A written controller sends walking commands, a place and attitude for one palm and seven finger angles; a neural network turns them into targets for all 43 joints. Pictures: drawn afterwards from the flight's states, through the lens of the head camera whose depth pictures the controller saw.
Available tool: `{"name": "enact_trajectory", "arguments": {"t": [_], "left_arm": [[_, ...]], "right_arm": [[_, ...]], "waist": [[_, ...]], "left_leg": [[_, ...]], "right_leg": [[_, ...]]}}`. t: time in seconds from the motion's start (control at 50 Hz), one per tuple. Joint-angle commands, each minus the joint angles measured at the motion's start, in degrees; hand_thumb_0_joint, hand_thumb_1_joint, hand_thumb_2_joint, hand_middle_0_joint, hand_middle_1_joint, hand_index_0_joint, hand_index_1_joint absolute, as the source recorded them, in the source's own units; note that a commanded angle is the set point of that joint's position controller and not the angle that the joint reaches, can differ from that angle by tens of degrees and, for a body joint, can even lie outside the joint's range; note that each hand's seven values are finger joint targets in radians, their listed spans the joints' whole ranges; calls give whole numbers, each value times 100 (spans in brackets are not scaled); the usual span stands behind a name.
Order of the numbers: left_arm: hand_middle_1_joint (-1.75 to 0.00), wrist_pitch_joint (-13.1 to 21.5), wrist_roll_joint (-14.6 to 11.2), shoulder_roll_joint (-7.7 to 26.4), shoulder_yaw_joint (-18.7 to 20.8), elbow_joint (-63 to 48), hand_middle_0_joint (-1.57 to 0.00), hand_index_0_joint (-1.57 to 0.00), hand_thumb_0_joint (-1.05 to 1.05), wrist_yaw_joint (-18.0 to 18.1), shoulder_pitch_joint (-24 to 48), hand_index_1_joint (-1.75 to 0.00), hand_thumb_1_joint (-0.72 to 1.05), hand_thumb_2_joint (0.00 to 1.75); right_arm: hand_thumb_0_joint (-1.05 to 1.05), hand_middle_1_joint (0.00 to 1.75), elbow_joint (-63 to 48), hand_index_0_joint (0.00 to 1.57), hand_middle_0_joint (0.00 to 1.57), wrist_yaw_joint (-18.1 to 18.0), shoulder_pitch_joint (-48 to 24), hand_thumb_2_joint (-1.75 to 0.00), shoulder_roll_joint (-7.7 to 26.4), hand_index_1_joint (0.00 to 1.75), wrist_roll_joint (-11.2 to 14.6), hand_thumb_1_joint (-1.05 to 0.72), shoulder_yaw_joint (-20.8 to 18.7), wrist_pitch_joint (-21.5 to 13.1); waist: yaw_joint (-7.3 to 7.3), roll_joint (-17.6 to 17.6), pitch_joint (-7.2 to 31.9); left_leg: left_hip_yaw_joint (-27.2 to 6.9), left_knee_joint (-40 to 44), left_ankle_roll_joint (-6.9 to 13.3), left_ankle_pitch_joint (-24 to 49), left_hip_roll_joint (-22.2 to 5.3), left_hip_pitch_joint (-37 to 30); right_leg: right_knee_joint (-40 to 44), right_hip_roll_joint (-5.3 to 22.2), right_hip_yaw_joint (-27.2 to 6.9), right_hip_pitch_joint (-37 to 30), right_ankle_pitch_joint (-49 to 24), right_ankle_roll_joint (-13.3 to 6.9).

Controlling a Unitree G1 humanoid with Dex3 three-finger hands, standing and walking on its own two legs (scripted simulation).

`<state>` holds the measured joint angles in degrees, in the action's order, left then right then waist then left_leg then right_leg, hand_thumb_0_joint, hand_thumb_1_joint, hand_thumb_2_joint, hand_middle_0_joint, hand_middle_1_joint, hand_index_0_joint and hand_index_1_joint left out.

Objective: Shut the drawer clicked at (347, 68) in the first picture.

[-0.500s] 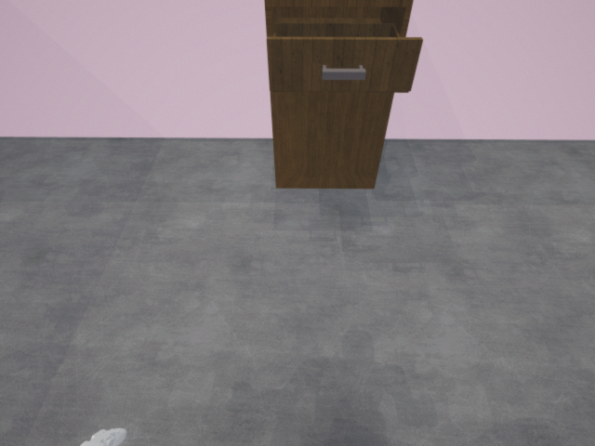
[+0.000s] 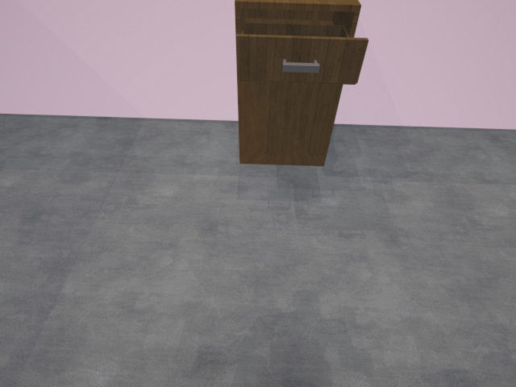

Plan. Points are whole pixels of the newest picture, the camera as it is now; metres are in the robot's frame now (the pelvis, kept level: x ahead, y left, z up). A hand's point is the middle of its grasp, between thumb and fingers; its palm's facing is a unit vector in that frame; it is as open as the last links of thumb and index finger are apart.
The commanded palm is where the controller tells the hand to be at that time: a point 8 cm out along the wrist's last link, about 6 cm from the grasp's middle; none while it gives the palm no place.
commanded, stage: stand and wait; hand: left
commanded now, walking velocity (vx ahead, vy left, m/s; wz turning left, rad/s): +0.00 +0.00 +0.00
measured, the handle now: (300, 64) +1.15 -0.08 -0.02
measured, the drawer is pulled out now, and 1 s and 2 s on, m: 0.28 0.28 0.28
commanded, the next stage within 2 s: look at it before walking up in 0.40 s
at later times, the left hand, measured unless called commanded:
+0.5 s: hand out of the picture +0.05 +0.25 -0.16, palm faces -0.03 -0.95 -0.32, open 7.3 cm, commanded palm none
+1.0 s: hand out of the picture +0.06 +0.25 -0.16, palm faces -0.03 -0.94 -0.33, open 7.3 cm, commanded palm none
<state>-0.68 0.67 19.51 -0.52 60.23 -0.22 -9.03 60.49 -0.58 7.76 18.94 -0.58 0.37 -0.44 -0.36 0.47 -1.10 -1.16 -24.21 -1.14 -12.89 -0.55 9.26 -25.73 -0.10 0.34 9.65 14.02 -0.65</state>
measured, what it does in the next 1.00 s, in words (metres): stands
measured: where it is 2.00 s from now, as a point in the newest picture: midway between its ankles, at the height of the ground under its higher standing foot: outside the picture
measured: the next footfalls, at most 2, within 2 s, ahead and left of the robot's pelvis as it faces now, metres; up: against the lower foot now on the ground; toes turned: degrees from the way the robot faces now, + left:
left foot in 1.98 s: +0.39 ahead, +0.02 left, +0.00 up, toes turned -18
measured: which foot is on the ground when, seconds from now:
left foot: down 0.00-1.00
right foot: down 0.00-1.00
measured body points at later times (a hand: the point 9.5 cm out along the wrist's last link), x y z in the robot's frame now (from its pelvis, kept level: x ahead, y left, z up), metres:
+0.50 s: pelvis -0.01 +0.00 +0.00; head -0.02 +0.01 +0.45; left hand +0.05 +0.30 -0.13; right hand +0.05 -0.29 -0.13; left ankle +0.00 +0.13 -0.74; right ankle +0.00 -0.11 -0.74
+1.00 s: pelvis -0.01 +0.01 +0.00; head -0.01 +0.01 +0.45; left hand +0.06 +0.30 -0.13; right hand +0.07 -0.29 -0.13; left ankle +0.00 +0.13 -0.74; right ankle +0.00 -0.11 -0.74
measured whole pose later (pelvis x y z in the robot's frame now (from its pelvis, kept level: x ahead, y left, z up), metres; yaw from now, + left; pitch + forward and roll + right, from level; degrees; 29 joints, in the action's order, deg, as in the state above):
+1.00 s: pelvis -0.01 +0.01 +0.00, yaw +0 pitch -2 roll +0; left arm -0.2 0.8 19.7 -0.7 62.7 -0.3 -8.7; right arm 63.7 -0.3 7.6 18.9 -0.3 0.5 -0.9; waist -0.3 0.8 -1.1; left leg -0.6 -21.0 -0.7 -10.8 -0.4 8.3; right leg -22.0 0.1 -0.2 8.6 11.4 -0.1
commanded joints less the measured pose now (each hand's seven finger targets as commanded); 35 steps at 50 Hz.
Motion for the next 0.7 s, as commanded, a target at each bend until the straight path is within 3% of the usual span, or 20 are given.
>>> {"name": "enact_trajectory", "arguments": {"t": [0.0,0.24,0.68], "left_arm": [[-30,186,-14,1161,276,-368,-20,-20,0,79,356,-30,90,90],[-30,175,-9,1183,249,-187,-20,-20,0,62,306,-30,90,90],[-30,186,2,1148,240,-140,-20,-20,0,68,227,-30,90,90]], "right_arm": [[0,30,-354,20,20,-46,-354,-90,1161,30,-11,-90,-262,-157],[0,30,-152,20,20,-24,-262,-90,1188,30,-6,-90,-243,-150],[0,30,-68,20,20,-19,-219,-90,1171,30,8,-90,-250,-156]], "waist": [[19,-21,265],[15,-9,94],[13,-38,137]], "left_leg": [[-462,408,272,798,-562,-13],[-520,582,266,375,-552,88],[-525,640,263,454,-586,9]], "right_leg": [[599,676,-602,1,-626,-152],[813,669,-670,139,-26,-128],[850,657,-688,121,-195,-111]]}}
